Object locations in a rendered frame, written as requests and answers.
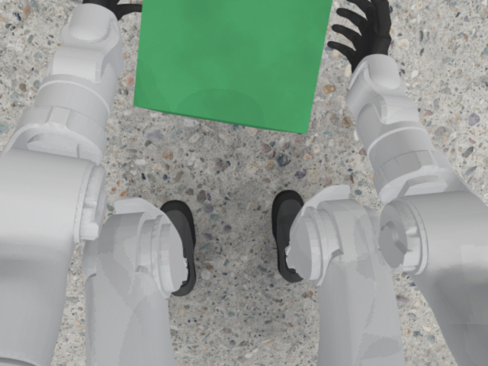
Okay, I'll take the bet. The right robot forearm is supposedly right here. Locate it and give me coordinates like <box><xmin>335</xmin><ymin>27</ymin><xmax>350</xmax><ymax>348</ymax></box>
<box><xmin>345</xmin><ymin>54</ymin><xmax>488</xmax><ymax>208</ymax></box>

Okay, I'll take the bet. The left robot forearm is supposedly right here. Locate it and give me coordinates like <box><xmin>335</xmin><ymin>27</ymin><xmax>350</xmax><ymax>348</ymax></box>
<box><xmin>0</xmin><ymin>3</ymin><xmax>124</xmax><ymax>166</ymax></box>

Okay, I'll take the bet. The robot right upper arm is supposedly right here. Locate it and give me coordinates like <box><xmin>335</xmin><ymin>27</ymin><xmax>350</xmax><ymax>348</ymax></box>
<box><xmin>378</xmin><ymin>191</ymin><xmax>488</xmax><ymax>366</ymax></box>

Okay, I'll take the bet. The robot right foot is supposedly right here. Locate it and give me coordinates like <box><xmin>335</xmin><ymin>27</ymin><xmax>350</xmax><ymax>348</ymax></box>
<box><xmin>271</xmin><ymin>190</ymin><xmax>304</xmax><ymax>283</ymax></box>

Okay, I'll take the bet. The right robot hand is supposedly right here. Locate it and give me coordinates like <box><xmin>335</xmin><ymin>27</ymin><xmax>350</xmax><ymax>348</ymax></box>
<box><xmin>327</xmin><ymin>0</ymin><xmax>391</xmax><ymax>74</ymax></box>

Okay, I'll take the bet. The right robot thigh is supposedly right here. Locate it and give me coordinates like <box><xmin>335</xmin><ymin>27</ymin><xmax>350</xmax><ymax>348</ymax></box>
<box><xmin>296</xmin><ymin>199</ymin><xmax>406</xmax><ymax>366</ymax></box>

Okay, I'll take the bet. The robot left upper arm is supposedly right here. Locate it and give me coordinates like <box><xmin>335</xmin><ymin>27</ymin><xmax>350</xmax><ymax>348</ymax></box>
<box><xmin>0</xmin><ymin>148</ymin><xmax>108</xmax><ymax>366</ymax></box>

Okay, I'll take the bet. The carton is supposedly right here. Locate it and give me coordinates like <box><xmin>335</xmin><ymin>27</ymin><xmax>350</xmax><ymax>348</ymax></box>
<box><xmin>133</xmin><ymin>0</ymin><xmax>332</xmax><ymax>134</ymax></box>

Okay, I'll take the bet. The left robot hand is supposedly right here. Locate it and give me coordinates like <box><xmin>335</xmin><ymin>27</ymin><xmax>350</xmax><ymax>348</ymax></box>
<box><xmin>82</xmin><ymin>0</ymin><xmax>143</xmax><ymax>21</ymax></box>

